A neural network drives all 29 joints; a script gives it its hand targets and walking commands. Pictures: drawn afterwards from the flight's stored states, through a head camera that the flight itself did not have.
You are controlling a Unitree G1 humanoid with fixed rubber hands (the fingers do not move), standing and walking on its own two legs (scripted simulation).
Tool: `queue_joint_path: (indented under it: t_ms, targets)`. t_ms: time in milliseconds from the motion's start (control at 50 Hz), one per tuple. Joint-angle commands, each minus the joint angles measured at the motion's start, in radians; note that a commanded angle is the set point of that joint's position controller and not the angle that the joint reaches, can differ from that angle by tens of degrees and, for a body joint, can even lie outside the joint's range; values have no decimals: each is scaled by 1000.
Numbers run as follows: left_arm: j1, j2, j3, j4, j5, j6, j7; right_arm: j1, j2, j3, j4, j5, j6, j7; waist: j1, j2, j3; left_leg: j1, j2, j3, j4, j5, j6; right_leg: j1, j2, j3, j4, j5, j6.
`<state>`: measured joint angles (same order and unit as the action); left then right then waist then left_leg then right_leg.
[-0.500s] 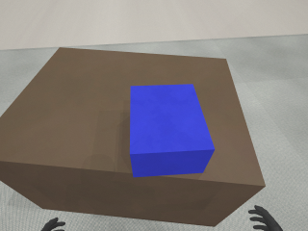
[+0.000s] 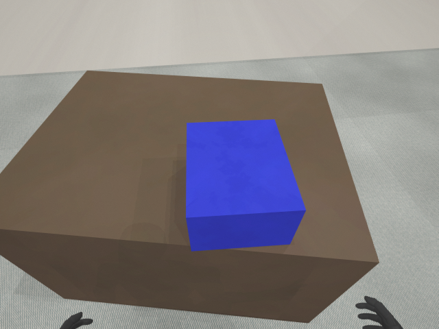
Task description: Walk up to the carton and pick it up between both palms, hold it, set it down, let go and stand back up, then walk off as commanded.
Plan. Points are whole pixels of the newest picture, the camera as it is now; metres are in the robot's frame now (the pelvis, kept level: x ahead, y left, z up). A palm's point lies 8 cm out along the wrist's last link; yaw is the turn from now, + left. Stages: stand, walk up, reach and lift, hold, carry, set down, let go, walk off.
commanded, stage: walk off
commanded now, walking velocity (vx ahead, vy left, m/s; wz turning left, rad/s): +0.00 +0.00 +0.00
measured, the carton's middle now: (235, 180) +0.47 +0.01 -0.06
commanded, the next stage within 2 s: none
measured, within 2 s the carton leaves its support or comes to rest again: neither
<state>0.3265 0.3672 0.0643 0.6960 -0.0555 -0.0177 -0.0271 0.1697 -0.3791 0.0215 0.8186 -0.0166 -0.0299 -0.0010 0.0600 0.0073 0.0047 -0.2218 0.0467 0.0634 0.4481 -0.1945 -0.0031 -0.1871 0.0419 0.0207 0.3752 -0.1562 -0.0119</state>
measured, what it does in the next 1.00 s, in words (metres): walks backwards: right foot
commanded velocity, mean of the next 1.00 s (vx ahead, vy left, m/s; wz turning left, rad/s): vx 0.00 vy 0.00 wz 0.00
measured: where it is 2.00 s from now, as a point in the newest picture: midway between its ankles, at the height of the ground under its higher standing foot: outside the picture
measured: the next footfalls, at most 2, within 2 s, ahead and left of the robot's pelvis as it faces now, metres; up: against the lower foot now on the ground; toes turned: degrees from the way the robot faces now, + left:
right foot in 0.68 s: -0.06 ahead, -0.13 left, +0.00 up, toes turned +1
left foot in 1.26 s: -0.17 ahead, +0.11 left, +0.01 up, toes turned -4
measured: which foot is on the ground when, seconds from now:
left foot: down 0.00-0.68, up 0.70-1.00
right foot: down 0.00-0.46, up 0.48-0.66, down 0.68-1.00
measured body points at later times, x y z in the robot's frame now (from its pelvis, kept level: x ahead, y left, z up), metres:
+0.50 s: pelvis -0.04 +0.00 -0.02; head -0.05 +0.00 +0.43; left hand +0.04 +0.33 -0.11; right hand +0.10 -0.32 -0.10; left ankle +0.03 +0.11 -0.74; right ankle +0.02 -0.11 -0.74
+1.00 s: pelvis -0.16 -0.04 -0.01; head -0.13 -0.09 +0.43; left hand -0.05 +0.28 -0.08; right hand -0.03 -0.36 -0.14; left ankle -0.18 +0.12 -0.65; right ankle -0.10 -0.13 -0.74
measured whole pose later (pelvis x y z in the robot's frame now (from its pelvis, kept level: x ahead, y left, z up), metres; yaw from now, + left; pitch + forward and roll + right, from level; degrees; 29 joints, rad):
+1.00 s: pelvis -0.16 -0.04 -0.01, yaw -1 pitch -5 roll +3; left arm 0.20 0.37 0.06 0.71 -0.05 0.04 0.03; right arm 0.18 -0.46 -0.01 0.72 -0.01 0.10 -0.02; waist 0.05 0.05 0.16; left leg -0.42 -0.13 -0.15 1.21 -0.47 0.02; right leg -0.30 0.00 0.03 0.64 -0.25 -0.05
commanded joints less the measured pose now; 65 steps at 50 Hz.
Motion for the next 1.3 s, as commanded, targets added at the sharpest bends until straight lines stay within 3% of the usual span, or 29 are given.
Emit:
queue_joint_path:
  t_ms: [0, 160, 180, 220, 260, 320, 360, 400, 460, 500, 540, 580, 620, 640, 660, 680, 700, 720, 760, 880, 940, 1080, 1140, 1160, 1200, 1220, 1240, 1260, 1280]
  targets:
    - [-36, 185, 3, 44, 72, -38, 14, -18, -187, -82, -26, 9, -26, -2, -77, 59, -59, 133, 117, -113, -104, -19, 42, -36, -150, 103, -48, 36, -28]
    - [-33, 177, 3, 47, 67, -43, 11, -21, -185, -80, -24, 11, -22, -4, -69, 67, -55, 126, 120, -120, -106, -4, 41, -33, -158, 115, -43, 13, -27]
    - [-29, 228, 16, 72, 54, -31, 4, 2, -231, -115, -73, -13, 7, -15, -65, -3, 38, 23, 100, -109, 26, 337, 73, -78, -155, 93, 33, 289, -37]
    - [-7, 242, 26, 68, 61, -18, 12, 16, -238, -128, -72, -3, 14, -19, -59, 10, -47, 57, 73, -88, 113, 436, 81, -60, -164, 85, 85, 360, -67]
    - [4, 232, 38, 51, 66, 0, 15, 35, -242, -132, -81, -4, 26, -19, -50, 41, -25, 16, 63, -85, 116, 310, 89, -85, -160, 86, 120, 266, -89]
    - [-72, 234, 47, 9, 78, 24, 20, 26, -248, -138, -93, -4, 54, -11, -79, 55, 108, -80, 76, -129, 57, -52, 123, -216, -135, 99, 144, -92, -85]
    - [-79, 232, 48, -17, 83, 30, 18, 15, -261, -144, -117, -8, 57, -10, -76, 18, 141, -143, 80, -137, 15, -232, 141, -256, -123, 102, 140, -267, -78]
    - [-59, 233, 50, -19, 84, 34, 15, 3, -266, -148, -136, -11, 58, -11, -71, 59, 167, -202, 104, -154, -16, -264, 154, -248, -96, 81, 210, -300, -76]
    - [-20, 226, 63, -23, 82, 50, 21, -63, -298, -151, -180, -15, 49, -11, -66, 230, 130, -372, 310, -287, -237, -126, 279, -89, 12, -60, 680, -393, -2]
    - [26, 244, 72, -10, 85, 64, 20, -110, -290, -143, -205, -17, 55, -21, -43, 175, 126, -380, 315, -272, -211, -38, 306, -102, -15, 7, 815, -391, 2]
    - [33, 240, 70, -8, 70, 68, 18, -168, -285, -136, -234, -23, 64, -26, -26, 203, 136, -340, 297, -222, -154, 43, 283, -121, -39, 45, 777, -390, 5]
    - [41, 225, 57, -15, 81, 60, 16, -129, -279, -133, -234, -19, 69, -30, -31, 190, 79, -200, 255, -180, -38, 137, 235, -129, -85, 51, 472, -376, -23]
    - [46, 224, 50, 0, 83, 38, 17, -31, -236, -123, -189, 8, 81, -29, -55, 64, 8, -15, 134, -110, 199, 236, 148, -118, -118, 129, 16, -52, -24]
    - [21, 274, 55, 16, 83, 33, 17, 15, -211, -112, -180, 11, 83, -28, -71, -73, -14, -102, 25, -57, 295, 55, 103, -59, -201, 275, -36, 151, -24]
    - [-1, 350, 73, 5, 89, 40, 19, 60, -193, -118, -167, 14, 77, -25, -73, -239, -72, -228, -108, -13, 442, -343, 48, 16, -341, 428, -20, 291, -117]
    - [-37, 342, 72, -20, 97, 39, 22, 43, -192, -122, -161, 3, 81, -37, -55, -198, -46, -269, -162, -133, 602, -441, 44, 4, -333, 402, 11, 407, -164]
    - [-41, 324, 77, -60, 110, 36, 27, -9, -204, -137, -187, 0, 92, -52, -9, -222, 8, -278, -159, -239, 681, -442, 56, -116, -329, 424, -26, 280, -146]
    - [-87, 300, 67, -80, 110, 32, 37, -5, -205, -137, -178, 0, 92, -51, -20, -184, 71, -290, -175, -271, 733, -394, 47, -123, -314, 366, -22, 311, -143]
    - [-135, 283, 59, -71, 107, 46, 54, 23, -237, -122, -135, 15, 98, -51, -47, -130, 65, -329, -210, -257, 789, -312, 25, -41, -261, 249, 23, 352, -113]
    - [-64, 220, 50, -75, 115, 48, 73, 25, -213, -134, -155, 6, 114, -49, -16, -99, 39, -346, -214, -250, 790, -296, -9, 75, -296, 320, 24, 240, -164]
    - [-95, 235, 54, -84, 113, 48, 74, 40, -219, -141, -144, 7, 116, -44, -14, -145, 36, -318, -218, -238, 765, -289, -12, 50, -284, 295, 8, 158, -158]
    - [-180, 263, 67, -107, 109, 55, 70, 73, -228, -156, -137, 11, 117, -27, -30, -168, 102, -175, -139, -195, 627, -282, 6, -179, -304, 293, -71, -160, -208]
    - [-246, 299, 73, -130, 114, 66, 63, 135, -239, -160, -116, 18, 118, -14, -71, -238, 109, -71, -110, -151, 482, -287, 25, -294, -293, 265, -105, -332, -171]
    - [-282, 301, 75, -144, 115, 70, 59, 185, -231, -167, -106, 22, 114, -7, -93, -273, 111, -9, -45, -152, 365, -238, 38, -345, -308, 250, -76, -358, -162]
    - [-282, 300, 74, -121, 111, 74, 55, 212, -238, -175, -81, 13, 105, 0, -133, -184, 72, 146, -44, -163, 238, -172, 48, -451, -251, 204, 55, -482, -95]
    - [-252, 268, 66, -105, 111, 81, 57, 214, -241, -176, -91, 3, 105, 0, -144, -133, 80, 168, -23, -209, 176, -229, 54, -512, -200, 159, 179, -554, -56]
    - [-212, 232, 57, -86, 93, 80, 60, 190, -280, -177, -110, -7, 94, -3, -155, 71, 95, 27, 90, -444, 4, -440, 78, -496, -61, 40, 461, -510, -5]
    - [-182, 202, 60, -81, 89, 84, 64, 69, -298, -169, -177, -18, 82, -9, -117, 160, 176, -279, 225, -705, -243, -563, 133, -426, 75, 64, 780, -463, 35]
    - [-187, 242, 83, -98, 85, 99, 73, -14, -352, -176, -210, -20, 78, -20, -102, 172, 233, -484, 243, -736, -335, -791, 146, -352, 84, 171, 911, -446, 42]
